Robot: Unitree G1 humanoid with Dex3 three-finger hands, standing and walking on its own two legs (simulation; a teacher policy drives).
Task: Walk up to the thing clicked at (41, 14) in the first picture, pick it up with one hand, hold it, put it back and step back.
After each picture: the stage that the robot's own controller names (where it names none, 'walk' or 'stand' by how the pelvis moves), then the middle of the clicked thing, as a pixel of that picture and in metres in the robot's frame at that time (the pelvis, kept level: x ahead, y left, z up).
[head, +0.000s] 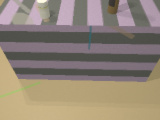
stand; (43, 8) +0.98 +0.28 -0.07
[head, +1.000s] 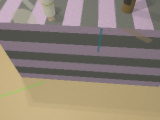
walk; (48, 5) +0.86 +0.25 -0.06
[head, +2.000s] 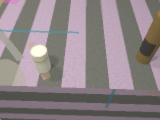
stand; (41, 59) +0.49 +0.20 -0.05
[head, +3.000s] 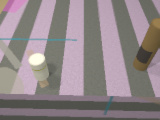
walk; (39, 67) +0.47 +0.21 -0.07
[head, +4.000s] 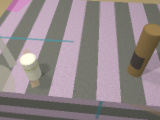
stand; (31, 67) +0.47 +0.26 -0.07
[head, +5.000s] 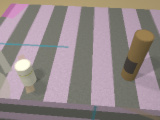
stand; (26, 73) +0.46 +0.27 -0.08
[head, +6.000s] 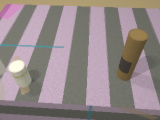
stand; (20, 74) +0.45 +0.30 -0.08
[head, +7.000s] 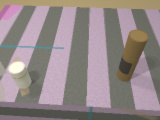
stand; (20, 75) +0.45 +0.30 -0.08
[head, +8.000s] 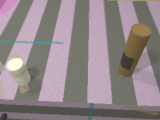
rise first; (19, 72) +0.44 +0.30 -0.07
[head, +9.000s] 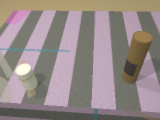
go down; (27, 77) +0.45 +0.29 -0.07
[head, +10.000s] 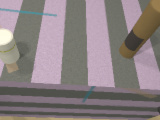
go down; (6, 47) +0.47 +0.26 -0.02
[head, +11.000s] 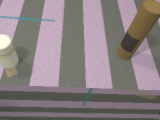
approach; (5, 52) +0.47 +0.27 -0.01
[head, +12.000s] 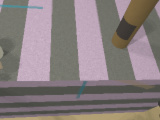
close in; out of the picture +0.46 +0.29 +0.02
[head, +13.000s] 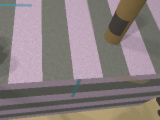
lift; out of the picture +0.47 +0.28 +0.03
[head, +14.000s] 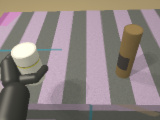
lift; (29, 64) +0.34 +0.17 +0.16
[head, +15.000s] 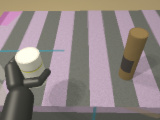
hold; (32, 68) +0.34 +0.17 +0.13
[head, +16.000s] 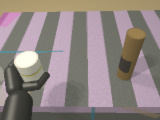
hold; (32, 71) +0.34 +0.17 +0.12
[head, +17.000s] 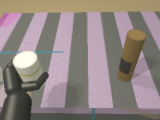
hold; (30, 71) +0.34 +0.18 +0.12
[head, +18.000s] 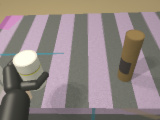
crouch; (31, 71) +0.33 +0.17 +0.13
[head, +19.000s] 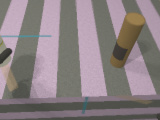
lower; out of the picture +0.44 +0.27 +0.09
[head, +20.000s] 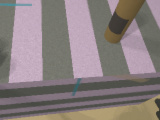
lower; out of the picture +0.46 +0.28 +0.03
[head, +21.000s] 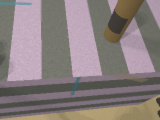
lower; out of the picture +0.45 +0.28 +0.03
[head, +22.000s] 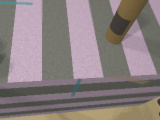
lower; out of the picture +0.45 +0.29 +0.03
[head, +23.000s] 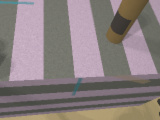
lower; out of the picture +0.45 +0.29 +0.03
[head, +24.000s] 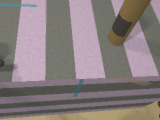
open; out of the picture +0.45 +0.28 +0.02
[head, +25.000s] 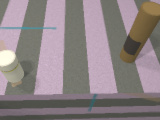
sink last; (10, 67) +0.42 +0.27 -0.01
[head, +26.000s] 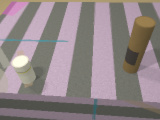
stand; (24, 70) +0.45 +0.29 -0.02
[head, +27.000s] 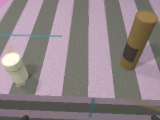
stand; (15, 68) +0.43 +0.28 -0.01
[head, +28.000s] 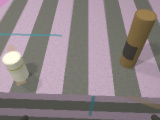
stand; (16, 67) +0.44 +0.28 -0.01
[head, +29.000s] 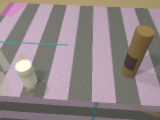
stand; (26, 73) +0.44 +0.27 -0.06
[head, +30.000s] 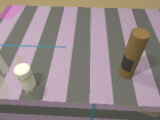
stand; (25, 76) +0.44 +0.27 -0.08
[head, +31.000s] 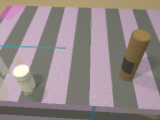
stand; (24, 78) +0.43 +0.27 -0.08
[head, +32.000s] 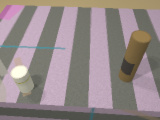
stand; (23, 79) +0.43 +0.28 -0.08
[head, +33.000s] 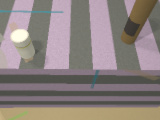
walk; (23, 44) +0.51 +0.25 -0.05
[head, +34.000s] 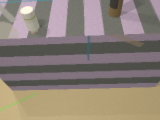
walk; (30, 19) +0.74 +0.32 -0.05
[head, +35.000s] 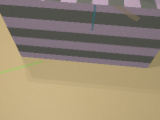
stand; out of the picture +1.06 +0.24 -0.05
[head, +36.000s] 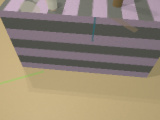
stand; out of the picture +1.05 +0.24 -0.07
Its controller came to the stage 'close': yes
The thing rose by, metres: 0.21
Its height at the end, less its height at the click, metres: +0.00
